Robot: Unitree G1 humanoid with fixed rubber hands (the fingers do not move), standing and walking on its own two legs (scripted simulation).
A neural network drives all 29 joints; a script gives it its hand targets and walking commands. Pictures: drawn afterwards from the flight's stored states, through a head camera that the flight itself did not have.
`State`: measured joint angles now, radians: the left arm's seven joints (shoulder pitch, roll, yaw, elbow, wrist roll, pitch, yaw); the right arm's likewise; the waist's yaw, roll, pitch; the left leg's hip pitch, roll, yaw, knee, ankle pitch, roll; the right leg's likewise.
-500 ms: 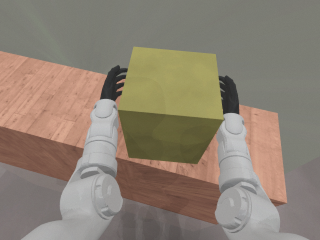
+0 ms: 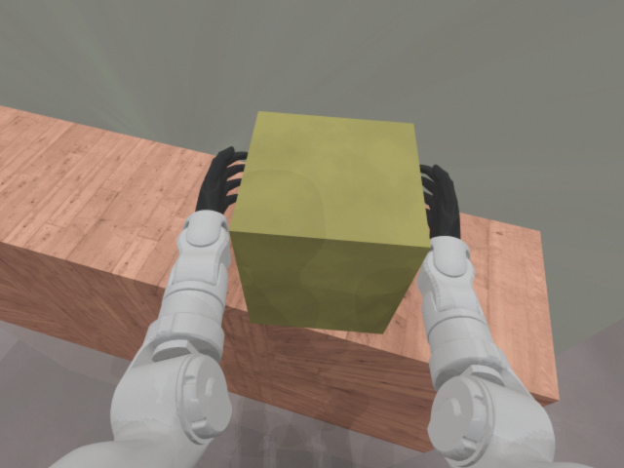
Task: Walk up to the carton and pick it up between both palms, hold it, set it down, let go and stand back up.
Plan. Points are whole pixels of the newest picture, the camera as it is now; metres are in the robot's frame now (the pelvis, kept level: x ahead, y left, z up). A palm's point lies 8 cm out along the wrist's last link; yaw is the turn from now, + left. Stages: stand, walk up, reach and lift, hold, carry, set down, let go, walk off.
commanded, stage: reach and lift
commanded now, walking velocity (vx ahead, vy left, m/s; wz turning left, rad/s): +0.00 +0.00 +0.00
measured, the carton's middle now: (325, 231) +0.43 +0.00 +0.02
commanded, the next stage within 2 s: none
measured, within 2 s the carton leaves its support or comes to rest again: leaves its support in 0.16 s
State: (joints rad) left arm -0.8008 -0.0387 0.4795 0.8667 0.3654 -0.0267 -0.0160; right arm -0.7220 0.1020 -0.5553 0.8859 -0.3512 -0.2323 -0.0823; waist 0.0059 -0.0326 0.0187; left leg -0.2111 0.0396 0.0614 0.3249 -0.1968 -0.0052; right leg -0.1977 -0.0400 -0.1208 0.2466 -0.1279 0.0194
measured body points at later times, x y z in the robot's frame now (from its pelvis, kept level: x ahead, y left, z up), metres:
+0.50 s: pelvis -0.03 -0.01 +0.00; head -0.02 +0.02 +0.45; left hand +0.40 +0.16 +0.12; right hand +0.38 -0.15 +0.12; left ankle -0.02 +0.12 -0.75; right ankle -0.01 -0.13 -0.75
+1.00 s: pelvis -0.02 -0.01 +0.00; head -0.03 +0.02 +0.45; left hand +0.38 +0.15 +0.14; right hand +0.38 -0.15 +0.13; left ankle -0.02 +0.12 -0.75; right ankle -0.01 -0.13 -0.75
